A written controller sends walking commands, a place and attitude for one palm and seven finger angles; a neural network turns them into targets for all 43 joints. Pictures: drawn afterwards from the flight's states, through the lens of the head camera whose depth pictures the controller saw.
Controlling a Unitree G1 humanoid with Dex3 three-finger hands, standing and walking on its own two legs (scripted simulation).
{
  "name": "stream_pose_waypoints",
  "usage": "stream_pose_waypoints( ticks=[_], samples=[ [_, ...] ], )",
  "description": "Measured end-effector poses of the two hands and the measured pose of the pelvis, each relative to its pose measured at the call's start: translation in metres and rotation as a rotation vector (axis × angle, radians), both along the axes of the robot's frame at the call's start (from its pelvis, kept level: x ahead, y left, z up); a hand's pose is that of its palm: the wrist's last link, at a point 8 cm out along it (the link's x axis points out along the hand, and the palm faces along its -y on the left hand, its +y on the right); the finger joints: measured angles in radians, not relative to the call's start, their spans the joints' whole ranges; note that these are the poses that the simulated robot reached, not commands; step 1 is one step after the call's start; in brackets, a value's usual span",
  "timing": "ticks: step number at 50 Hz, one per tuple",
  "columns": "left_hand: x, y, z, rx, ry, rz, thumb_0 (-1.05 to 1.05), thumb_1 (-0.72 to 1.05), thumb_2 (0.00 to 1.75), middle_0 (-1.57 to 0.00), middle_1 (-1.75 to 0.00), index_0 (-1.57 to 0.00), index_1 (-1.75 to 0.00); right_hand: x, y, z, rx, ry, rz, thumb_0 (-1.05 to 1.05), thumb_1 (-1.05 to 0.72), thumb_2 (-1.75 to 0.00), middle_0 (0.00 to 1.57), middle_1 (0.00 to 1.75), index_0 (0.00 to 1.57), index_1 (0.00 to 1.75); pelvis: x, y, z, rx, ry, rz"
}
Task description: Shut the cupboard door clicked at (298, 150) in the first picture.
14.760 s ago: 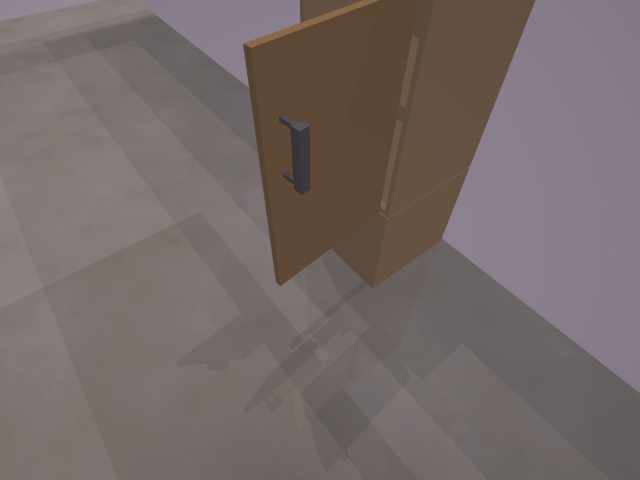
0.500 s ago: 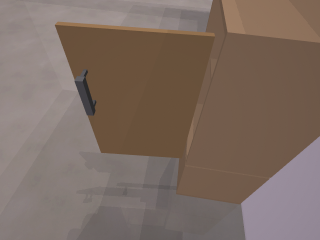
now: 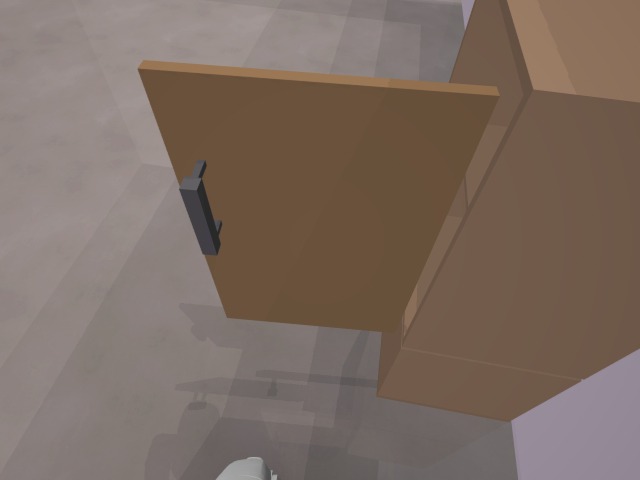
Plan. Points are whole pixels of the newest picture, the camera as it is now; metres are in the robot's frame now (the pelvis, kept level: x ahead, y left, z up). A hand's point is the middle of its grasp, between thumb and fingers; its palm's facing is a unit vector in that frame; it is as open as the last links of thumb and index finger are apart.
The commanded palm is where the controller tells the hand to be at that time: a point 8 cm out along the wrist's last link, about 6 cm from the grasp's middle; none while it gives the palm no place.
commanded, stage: come to a stop and stand still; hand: left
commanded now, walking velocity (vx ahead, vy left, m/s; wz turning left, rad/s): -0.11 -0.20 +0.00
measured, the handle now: (206, 209) +0.43 +0.21 +0.06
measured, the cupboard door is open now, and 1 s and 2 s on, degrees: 95 95 95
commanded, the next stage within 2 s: look again from close up in 1.18 s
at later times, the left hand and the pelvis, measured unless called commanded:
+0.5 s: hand out of the picture +0.03 +0.18 -0.17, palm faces -0.01 -0.97 -0.23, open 7.3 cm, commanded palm none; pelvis -0.01 +0.01 -0.01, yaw +0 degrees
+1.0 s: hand out of the picture +0.02 +0.18 -0.17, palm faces -0.02 -0.98 -0.19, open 7.4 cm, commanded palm none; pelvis +0.01 +0.00 +0.00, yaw -1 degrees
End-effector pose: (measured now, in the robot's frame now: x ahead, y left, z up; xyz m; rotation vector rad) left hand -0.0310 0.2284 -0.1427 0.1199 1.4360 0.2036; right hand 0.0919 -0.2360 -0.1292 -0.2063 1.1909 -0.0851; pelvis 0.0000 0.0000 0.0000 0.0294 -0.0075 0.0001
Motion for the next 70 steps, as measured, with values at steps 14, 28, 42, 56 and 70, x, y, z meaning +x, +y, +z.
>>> stream_pose_waypoints(
  ticks=[14, 28, 42, 56, 70],
  samples=[
    [0.046, 0.038, -0.001, 0.024, -0.066, -0.054, 0.0, 0.91, 0.9, -0.19, -0.3, -0.2, -0.3, -0.005, 0.043, -0.005, 0.017, -0.013, -0.022, 0.0, -0.91, -0.89, 0.2, 0.3, 0.21, 0.3, -0.005, 0.02, -0.002, -0.027, 0.007, -0.013],
    [0.067, 0.005, 0.002, 0.027, -0.188, -0.12, 0.01, 0.92, 0.9, -0.2, -0.3, -0.2, -0.3, -0.089, 0.006, -0.02, 0.01, 0.092, -0.141, 0.01, -0.91, -0.9, 0.2, 0.3, 0.2, 0.29, -0.004, 0.008, -0.008, -0.058, -0.016, -0.004],
    [0.067, 0.003, 0.008, 0.012, -0.143, -0.123, 0.0, 0.91, 0.9, -0.2, -0.3, -0.2, -0.3, -0.107, 0.031, -0.014, 0.059, 0.199, -0.112, 0.01, -0.92, -0.9, 0.2, 0.3, 0.2, 0.29, 0.004, 0.003, 0.004, -0.028, -0.005, -0.019],
    [0.037, -0.006, -0.001, -0.034, -0.006, -0.083, 0.0, 0.91, 0.9, -0.2, -0.3, -0.2, -0.3, -0.069, 0.02, -0.007, 0.006, 0.178, -0.096, 0.01, -0.92, -0.9, 0.2, 0.3, 0.2, 0.29, 0.022, 0.006, 0.005, -0.024, -0.001, -0.025],
    [0.056, 0.001, -0.003, -0.033, -0.011, -0.088, 0.0, 0.9, 0.9, -0.2, -0.3, -0.2, -0.3, -0.042, 0.021, -0.004, -0.015, 0.15, -0.091, 0.01, -0.93, -0.9, 0.2, 0.3, 0.2, 0.29, 0.037, 0.012, 0.006, -0.024, 0.002, -0.031]
  ],
)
